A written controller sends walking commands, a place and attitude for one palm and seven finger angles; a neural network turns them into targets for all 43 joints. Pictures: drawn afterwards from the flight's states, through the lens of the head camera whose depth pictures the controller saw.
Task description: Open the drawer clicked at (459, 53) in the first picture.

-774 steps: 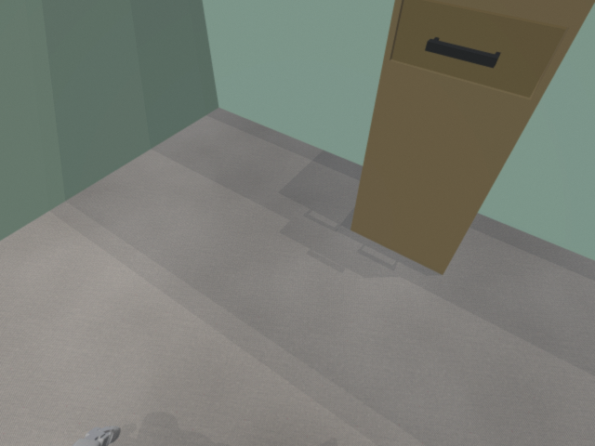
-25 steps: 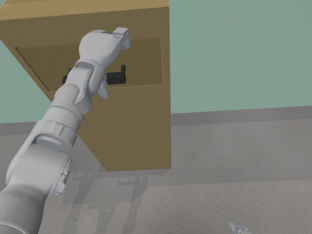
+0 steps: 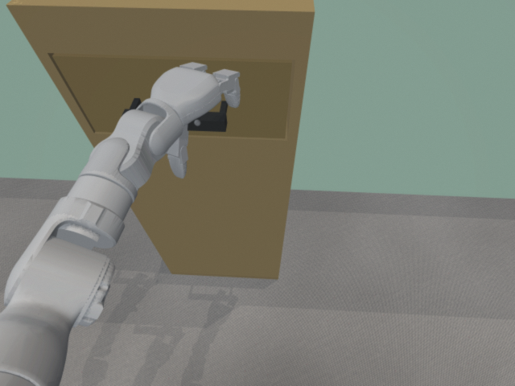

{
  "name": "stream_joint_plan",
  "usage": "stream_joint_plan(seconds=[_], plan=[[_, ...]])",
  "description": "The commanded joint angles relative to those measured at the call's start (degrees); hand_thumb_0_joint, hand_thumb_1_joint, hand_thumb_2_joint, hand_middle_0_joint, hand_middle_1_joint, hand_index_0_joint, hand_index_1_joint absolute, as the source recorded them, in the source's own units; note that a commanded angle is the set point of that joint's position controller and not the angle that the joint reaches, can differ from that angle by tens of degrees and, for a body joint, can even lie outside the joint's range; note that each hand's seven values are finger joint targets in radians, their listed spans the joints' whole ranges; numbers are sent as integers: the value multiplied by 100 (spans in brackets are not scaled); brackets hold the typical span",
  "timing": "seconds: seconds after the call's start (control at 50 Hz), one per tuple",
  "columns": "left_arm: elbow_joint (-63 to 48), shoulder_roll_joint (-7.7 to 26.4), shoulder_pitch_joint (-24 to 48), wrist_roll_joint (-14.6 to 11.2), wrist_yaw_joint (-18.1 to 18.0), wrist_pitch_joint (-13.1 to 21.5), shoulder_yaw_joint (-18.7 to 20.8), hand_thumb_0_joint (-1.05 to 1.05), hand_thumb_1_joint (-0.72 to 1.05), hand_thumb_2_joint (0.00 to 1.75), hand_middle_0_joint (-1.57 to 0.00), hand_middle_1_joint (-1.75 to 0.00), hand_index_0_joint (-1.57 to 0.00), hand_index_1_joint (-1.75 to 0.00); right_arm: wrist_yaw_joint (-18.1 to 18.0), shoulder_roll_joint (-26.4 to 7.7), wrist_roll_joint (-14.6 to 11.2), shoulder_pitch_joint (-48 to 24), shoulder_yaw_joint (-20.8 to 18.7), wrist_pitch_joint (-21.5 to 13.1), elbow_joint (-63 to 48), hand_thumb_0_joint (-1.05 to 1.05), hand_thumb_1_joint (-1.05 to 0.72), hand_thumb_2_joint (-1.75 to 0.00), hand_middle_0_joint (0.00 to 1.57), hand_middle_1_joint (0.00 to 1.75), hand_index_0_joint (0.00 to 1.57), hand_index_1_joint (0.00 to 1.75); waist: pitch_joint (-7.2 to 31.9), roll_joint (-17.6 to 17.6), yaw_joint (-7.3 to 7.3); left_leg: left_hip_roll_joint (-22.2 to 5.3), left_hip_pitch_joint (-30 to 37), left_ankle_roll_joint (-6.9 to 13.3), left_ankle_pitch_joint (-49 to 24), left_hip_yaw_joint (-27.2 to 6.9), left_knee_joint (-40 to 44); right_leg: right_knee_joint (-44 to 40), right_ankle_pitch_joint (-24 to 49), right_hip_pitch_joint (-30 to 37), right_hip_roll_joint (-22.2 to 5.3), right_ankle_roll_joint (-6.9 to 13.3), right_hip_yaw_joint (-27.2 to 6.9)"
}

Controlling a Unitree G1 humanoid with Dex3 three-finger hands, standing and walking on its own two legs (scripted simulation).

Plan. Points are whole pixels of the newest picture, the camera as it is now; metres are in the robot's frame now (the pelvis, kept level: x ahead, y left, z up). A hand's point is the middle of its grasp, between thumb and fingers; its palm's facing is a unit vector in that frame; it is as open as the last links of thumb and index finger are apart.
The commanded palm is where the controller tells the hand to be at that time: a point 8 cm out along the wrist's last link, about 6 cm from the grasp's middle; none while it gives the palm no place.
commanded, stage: move the hooked fingers above the handle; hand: left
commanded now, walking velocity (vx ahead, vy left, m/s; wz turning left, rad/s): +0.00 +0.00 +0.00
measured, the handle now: (177, 112) +0.54 +0.14 +0.11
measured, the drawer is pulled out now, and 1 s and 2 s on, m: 0.00 0.00 0.00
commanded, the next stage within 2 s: lower the fingers behind the handle in 1.32 s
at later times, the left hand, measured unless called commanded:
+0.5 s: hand (124, 86) +0.49 +0.19 +0.20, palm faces +0.07 +0.04 -1.00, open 13.6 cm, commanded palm +0.47 +0.19 +0.23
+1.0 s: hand (218, 95) +0.50 +0.06 +0.17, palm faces +0.17 -0.01 -0.99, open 13.8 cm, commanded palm +0.49 +0.20 +0.23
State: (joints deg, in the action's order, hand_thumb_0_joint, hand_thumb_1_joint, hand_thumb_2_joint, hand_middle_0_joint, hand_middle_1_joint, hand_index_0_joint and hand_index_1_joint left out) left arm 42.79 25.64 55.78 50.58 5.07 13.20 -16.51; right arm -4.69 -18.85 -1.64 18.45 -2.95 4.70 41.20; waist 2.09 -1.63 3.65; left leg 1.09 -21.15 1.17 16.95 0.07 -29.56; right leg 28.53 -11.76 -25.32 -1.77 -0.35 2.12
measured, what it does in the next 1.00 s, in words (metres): stands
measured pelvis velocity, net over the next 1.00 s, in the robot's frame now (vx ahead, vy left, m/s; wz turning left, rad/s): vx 0.00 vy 0.01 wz -0.08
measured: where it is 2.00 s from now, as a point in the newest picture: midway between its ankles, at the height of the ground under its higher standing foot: outside the picture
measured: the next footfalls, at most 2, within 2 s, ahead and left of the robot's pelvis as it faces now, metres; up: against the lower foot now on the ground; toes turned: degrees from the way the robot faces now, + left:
none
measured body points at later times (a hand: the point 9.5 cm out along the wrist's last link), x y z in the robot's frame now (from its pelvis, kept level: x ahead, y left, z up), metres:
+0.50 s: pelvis -0.01 +0.00 +0.01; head +0.03 -0.03 +0.45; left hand +0.49 +0.19 +0.25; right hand +0.10 -0.25 -0.13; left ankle -0.03 +0.11 -0.73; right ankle +0.02 -0.13 -0.73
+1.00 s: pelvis +0.00 +0.01 +0.00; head +0.06 -0.03 +0.44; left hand +0.48 +0.06 +0.23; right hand +0.06 -0.23 -0.15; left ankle -0.03 +0.11 -0.73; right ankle +0.02 -0.13 -0.73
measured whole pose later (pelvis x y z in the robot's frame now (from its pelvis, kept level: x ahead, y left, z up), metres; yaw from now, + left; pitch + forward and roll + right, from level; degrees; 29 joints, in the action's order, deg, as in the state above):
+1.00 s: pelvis +0.00 +0.01 +0.00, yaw -5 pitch +9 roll +0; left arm 41.6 26.6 56.8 55.0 -6.6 9.8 -15.9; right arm -4.6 -13.0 -2.9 12.1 3.9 9.4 40.9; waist 1.3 -4.1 4.0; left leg 0.4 -20.4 1.8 16.8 4.8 -27.9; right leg 27.4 -10.0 -26.6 -0.7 -1.3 -2.6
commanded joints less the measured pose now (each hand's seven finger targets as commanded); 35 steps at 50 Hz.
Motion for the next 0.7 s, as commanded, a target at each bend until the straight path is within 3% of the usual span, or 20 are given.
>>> stream_joint_plan(seconds=[0.0,0.04,0.08,0.1,0.12,0.18,0.2,0.32,0.36,0.4,0.42,0.44,0.46,0.48,0.5,0.54,0.6,0.62,0.64,0.68], plan=[[-770,2955,3589,237,-1426,-456,2455,0,-50,30,-30,-120,-30,-120,141,-463,41,36,-7,-71,-547,0,-90,-90,20,30,20,30,2654,-70,-313,117,151,-100,-2193,70,330,21,1608,1738,272,307,-188],[-540,2776,3329,391,-1628,-870,2025,0,-50,30,-30,-120,-30,-120,122,-351,-24,-314,126,20,-638,0,-90,-90,20,30,20,30,2530,205,-387,54,-169,-91,-2078,302,394,4,1821,2117,187,251,-276],[-323,2833,3074,526,-1681,-1233,1953,0,-50,30,-30,-120,-30,-120,112,-366,-51,-479,202,110,-674,0,-90,-90,20,30,20,30,2489,261,-462,25,-258,-112,-2110,405,435,-12,1906,2210,176,219,-259],[-279,2969,2974,507,-1683,-1305,2072,0,-50,30,-30,-120,-30,-120,86,-371,-76,-584,227,167,-690,0,-90,-90,20,30,20,30,2595,476,-507,27,-283,-89,-2141,430,439,-32,1936,2392,167,204,-289],[-383,3147,3068,565,-1714,-1367,2075,0,-50,30,-30,-120,-30,-120,43,-380,-84,-674,255,212,-695,0,-90,-90,20,30,20,30,2663,443,-502,2,-229,-74,-2025,458,478,-65,1900,2439,135,171,-335],[-339,3073,3072,511,-1669,-1584,1955,0,-50,30,-30,-120,-30,-120,-82,-289,-140,-931,347,322,-752,0,-90,-90,20,30,20,30,2683,635,-514,-3,-124,-39,-1687,479,589,-157,1624,2528,122,118,-355],[-255,3191,3054,465,-1631,-1585,2059,0,-50,30,-30,-120,-30,-120,-125,-278,-166,-1008,370,351,-749,0,-90,-90,20,30,20,30,2740,799,-524,-14,-108,-25,-1653,467,618,-182,1541,2629,120,103,-374],[-13,3194,3013,421,-1530,-1849,2058,0,-50,30,-30,-120,-30,-120,-298,-232,-236,-1266,441,345,-785,0,-90,-90,20,30,20,30,2699,860,-550,-29,33,10,-1229,472,793,-331,1102,2624,86,15,-409],[366,2982,2913,483,-1440,-2108,1913,0,-50,30,-30,-120,-30,-120,-296,-284,-241,-1203,402,308,-727,0,-90,-90,20,30,20,30,2429,879,-482,-37,61,-8,-1136,493,868,-426,1016,2419,89,5,-367],[721,2777,2844,601,-1160,-2220,1741,0,-50,30,-30,-120,-30,-120,-283,-376,-257,-1067,331,299,-759,0,-90,-90,20,30,20,30,2208,1040,-312,-57,67,10,-1072,486,913,-506,919,2234,71,6,-328],[848,2756,2804,681,-988,-2248,1670,0,-50,30,-30,-120,-30,-120,-269,-452,-256,-971,304,291,-773,0,-90,-90,20,30,20,30,2055,958,-252,-71,88,24,-1004,474,937,-514,862,2049,53,13,-296],[1014,2437,2788,718,-763,-2252,1450,0,-50,30,-30,-120,-30,-120,-253,-482,-231,-847,264,294,-787,0,-90,-90,20,30,20,30,1880,950,-127,-62,121,37,-999,443,925,-511,867,1852,50,14,-239],[1099,2233,2846,753,-548,-2219,1304,0,-50,30,-30,-120,-30,-120,-228,-527,-206,-730,223,287,-793,0,-90,-90,20,30,20,30,1830,801,-18,-63,198,48,-954,413,901,-508,815,1657,58,26,-230],[949,1683,3011,738,-324,-2113,863,0,-50,30,-30,-120,-30,-120,-194,-534,-191,-610,163,255,-809,0,-90,-90,20,30,20,30,1821,600,147,-81,423,71,-1050,362,836,-497,867,1401,68,59,-201],[610,773,3183,644,-67,-1949,184,0,-50,30,-30,-120,-30,-120,-140,-492,-215,-568,75,200,-918,0,-90,-90,20,30,20,30,1771,576,351,-73,739,121,-1108,317,711,-564,863,1143,78,78,-212],[-117,-43,3323,382,370,-1489,-441,0,-50,30,-30,-120,-30,-120,-71,-510,-175,-466,-7,86,-879,0,-90,-90,20,30,20,30,1716,206,506,-41,1243,153,-1076,137,592,-615,634,589,142,110,-191],[-1222,-639,3865,-164,674,-726,-791,0,-50,30,-30,-120,-30,-120,-53,-477,-124,-425,-10,-174,-821,0,-90,-90,20,30,20,30,1777,-453,601,38,1724,177,-1265,-108,377,-447,527,138,152,160,-153],[-1477,-543,4007,-334,645,-486,-646,0,-50,30,-30,-120,-30,-120,-46,-494,-101,-357,-34,-243,-739,0,-90,-90,20,30,20,30,1831,-616,572,38,1808,126,-1358,-205,316,-366,506,37,173,176,-121],[-1764,-226,4144,-428,542,-248,-332,0,-50,30,-30,-120,-30,-120,-39,-521,-56,-223,-88,-285,-680,0,-90,-90,20,30,20,30,2015,-694,527,49,1895,64,-1523,-239,236,-287,598,20,211,206,-87],[-2112,645,4520,-385,41,80,507,0,-50,30,-30,-120,-30,-120,-17,-511,29,-8,-135,-346,-603,0,-90,-90,20,30,20,30,2571,-803,358,81,1876,-53,-1937,-273,92,-105,845,266,275,279,-72]])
